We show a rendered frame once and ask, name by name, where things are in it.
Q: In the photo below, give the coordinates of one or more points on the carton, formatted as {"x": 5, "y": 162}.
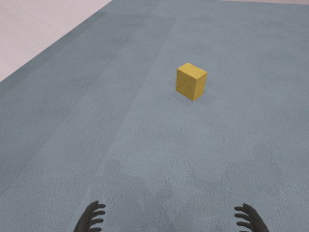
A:
{"x": 190, "y": 81}

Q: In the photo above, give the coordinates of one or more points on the left robot hand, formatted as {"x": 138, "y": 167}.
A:
{"x": 86, "y": 221}

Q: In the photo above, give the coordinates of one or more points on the right robot hand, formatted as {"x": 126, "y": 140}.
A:
{"x": 256, "y": 223}

